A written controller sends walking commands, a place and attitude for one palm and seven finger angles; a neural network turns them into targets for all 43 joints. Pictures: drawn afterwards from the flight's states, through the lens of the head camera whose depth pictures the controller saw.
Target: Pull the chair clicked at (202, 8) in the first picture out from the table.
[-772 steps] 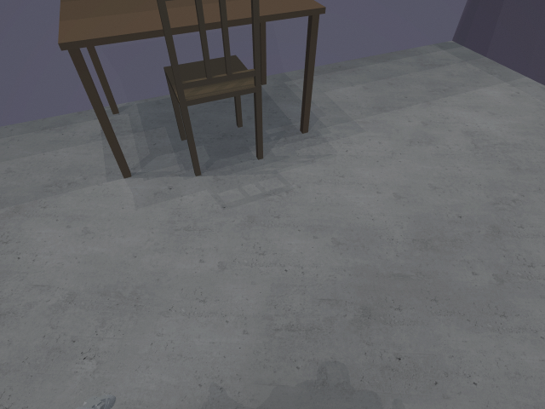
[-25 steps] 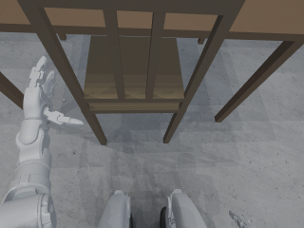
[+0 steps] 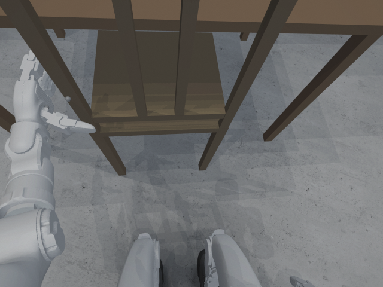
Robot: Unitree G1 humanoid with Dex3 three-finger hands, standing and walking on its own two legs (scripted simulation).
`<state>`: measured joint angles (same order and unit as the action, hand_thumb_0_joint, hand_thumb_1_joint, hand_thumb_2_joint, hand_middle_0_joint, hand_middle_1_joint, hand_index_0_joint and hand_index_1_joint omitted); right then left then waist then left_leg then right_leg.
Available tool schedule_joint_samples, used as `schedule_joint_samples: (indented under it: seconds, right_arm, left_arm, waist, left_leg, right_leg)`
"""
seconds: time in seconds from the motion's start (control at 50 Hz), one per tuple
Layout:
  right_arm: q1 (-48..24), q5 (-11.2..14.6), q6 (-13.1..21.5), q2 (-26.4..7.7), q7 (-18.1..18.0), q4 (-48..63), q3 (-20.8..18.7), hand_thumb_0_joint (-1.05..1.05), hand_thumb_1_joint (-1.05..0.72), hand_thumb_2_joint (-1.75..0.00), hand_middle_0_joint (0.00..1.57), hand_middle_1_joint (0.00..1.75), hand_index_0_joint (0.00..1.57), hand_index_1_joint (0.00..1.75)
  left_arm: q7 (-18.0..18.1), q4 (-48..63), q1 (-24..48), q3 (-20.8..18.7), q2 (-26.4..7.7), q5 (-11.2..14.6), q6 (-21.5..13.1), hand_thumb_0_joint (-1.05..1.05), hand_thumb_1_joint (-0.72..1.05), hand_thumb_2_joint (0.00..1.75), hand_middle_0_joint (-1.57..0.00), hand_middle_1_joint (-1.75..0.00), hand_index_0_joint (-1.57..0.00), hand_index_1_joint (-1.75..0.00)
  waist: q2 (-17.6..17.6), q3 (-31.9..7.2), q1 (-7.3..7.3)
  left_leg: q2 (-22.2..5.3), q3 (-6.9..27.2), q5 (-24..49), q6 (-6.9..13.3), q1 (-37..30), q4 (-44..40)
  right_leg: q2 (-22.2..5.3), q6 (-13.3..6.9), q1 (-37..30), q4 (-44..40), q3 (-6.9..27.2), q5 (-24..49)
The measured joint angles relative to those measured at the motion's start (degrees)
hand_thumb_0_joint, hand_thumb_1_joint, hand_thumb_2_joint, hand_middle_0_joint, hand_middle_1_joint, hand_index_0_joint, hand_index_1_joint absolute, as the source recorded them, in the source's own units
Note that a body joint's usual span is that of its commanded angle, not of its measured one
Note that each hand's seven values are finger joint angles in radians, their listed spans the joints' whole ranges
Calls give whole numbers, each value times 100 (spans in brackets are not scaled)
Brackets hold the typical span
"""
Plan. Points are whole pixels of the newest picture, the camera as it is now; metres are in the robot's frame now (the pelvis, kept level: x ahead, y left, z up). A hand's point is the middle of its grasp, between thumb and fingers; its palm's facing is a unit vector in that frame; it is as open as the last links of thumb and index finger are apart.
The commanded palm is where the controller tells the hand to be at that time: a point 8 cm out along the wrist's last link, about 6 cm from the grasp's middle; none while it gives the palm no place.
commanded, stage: push the fingers through the gap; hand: left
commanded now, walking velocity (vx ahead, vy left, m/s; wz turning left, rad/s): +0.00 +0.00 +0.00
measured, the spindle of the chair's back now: (134, 70) +0.53 +0.10 +0.06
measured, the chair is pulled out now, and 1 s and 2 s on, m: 0.00 0.00 0.03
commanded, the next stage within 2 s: hook a spindle and tug to test in 0.44 s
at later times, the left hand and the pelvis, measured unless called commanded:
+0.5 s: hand (68, 94) +0.49 +0.23 +0.03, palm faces +0.09 -1.00 -0.03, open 16.9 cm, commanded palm +0.46 +0.26 +0.03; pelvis +0.01 +0.00 +0.00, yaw +0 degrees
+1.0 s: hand (74, 96) +0.49 +0.22 +0.02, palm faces +0.07 -1.00 -0.02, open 13.9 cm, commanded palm +0.46 +0.26 +0.03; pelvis +0.01 +0.00 +0.00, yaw +0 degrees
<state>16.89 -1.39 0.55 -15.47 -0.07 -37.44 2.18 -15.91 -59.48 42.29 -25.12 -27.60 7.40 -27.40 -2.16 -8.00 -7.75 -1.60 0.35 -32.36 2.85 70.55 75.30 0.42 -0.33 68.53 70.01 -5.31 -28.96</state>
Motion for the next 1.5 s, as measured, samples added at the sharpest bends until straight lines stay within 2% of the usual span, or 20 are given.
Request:
schedule_joint_samples:
  seconds: [0.18, 0.32, 0.44, 0.62, 0.76, 0.94, 1.12, 1.2, 1.32, 1.4, 1.5]
  right_arm:
    - [63, -35, -142, 11, 47, -25, -26, 1, -91, -89, 21, 30, 21, 30]
    - [85, -23, -244, 26, 79, 76, -2, 1, -91, -89, 21, 30, 21, 30]
    - [53, -41, -245, 44, 92, 63, 7, 0, -91, -89, 21, 30, 21, 30]
    - [-16, -13, -291, 20, 86, 53, -23, 0, -91, -89, 21, 30, 21, 30]
    - [-74, -44, -288, 32, 84, 86, -13, 0, -91, -89, 21, 30, 21, 30]
    - [-35, -16, -355, 59, 99, 90, 1, 0, -91, -89, 21, 30, 21, 30]
    - [-6, -24, -331, 72, 91, 60, 0, 0, -91, -89, 21, 30, 21, 30]
    - [-12, -25, -327, 61, 96, 43, -2, 0, -91, -89, 21, 30, 21, 30]
    - [-10, -35, -337, 35, 97, 65, -26, 0, -91, -89, 21, 30, 21, 30]
    - [10, -28, -360, 46, 117, 60, -54, 0, -91, -89, 21, 30, 21, 30]
    - [26, -28, -392, 81, 145, 43, -53, 0, -91, -89, 21, 30, 21, 30]
  left_arm:
    - [8, 76, 134, 16, 7, -33, -48, -1, -49, 30, -6, -8, -6, -8]
    - [123, 12, 7, -71, 33, -126, 43, -1, -49, 30, -6, -8, -6, -8]
    - [175, 117, -41, -89, 16, -123, -131, -1, -49, 30, -6, -8, -6, -8]
    - [74, -28, 20, 149, 60, -56, -28, -1, -50, 30, -7, -9, -7, -10]
    - [211, -15, 38, 49, 120, -138, -158, -1, -50, 30, -13, -29, -13, -29]
    - [158, -43, 35, 81, 51, -98, -83, -1, -46, 31, -27, -72, -27, -72]
    - [198, 72, -71, 32, 103, -64, -134, -1, -15, 44, -42, -118, -41, -119]
    - [230, -4, 3, 85, 88, -67, -125, -1, 5, 53, -43, -130, -45, -132]
    - [255, 27, 27, 123, 69, -99, -89, 0, 37, 67, -45, -138, -46, -140]
    - [342, 112, -52, 192, 163, -22, -88, 0, 59, 76, -44, -139, -46, -141]
    - [448, 213, -135, 214, 296, -16, -82, 1, 63, 78, -41, -141, -42, -143]
  waist:
    - [-24, 16, -40]
    - [-6, -6, -89]
    - [22, 10, -67]
    - [2, -14, -18]
    - [20, -7, -61]
    - [4, -6, -47]
    - [21, -10, -55]
    - [30, -12, -64]
    - [0, -9, -83]
    - [-18, -5, -42]
    - [-9, -39, -9]
  left_leg:
    - [-15, 4, -4, 2, 70, -3]
    - [-33, -28, -11, 8, -3, -68]
    - [-36, -7, -19, -2, -51, -82]
    - [-5, 33, -14, -3, -71, -104]
    - [-12, 23, -30, -3, -49, -71]
    - [-15, 4, -36, 2, -63, -73]
    - [-16, 5, -22, 5, -90, -97]
    - [-10, 15, -24, 9, -85, -86]
    - [-5, 16, -32, 18, -65, -78]
    - [1, -5, -25, 26, -115, -135]
    - [12, -16, -23, 29, -163, -189]
  right_leg:
    - [18, 9, 60, -34, -1, 17]
    - [39, 14, 8, -91, 34, 23]
    - [46, 8, -50, -116, 17, 15]
    - [21, 9, -98, -150, -21, 5]
    - [27, 10, -67, -112, -10, -8]
    - [31, 13, -68, -103, 12, -11]
    - [35, 18, -99, -136, 13, 9]
    - [31, 21, -103, -135, 4, 7]
    - [28, 33, -92, -142, 4, 6]
    - [24, 47, -135, -195, 27, 16]
    - [16, 51, -175, -233, 39, 10]
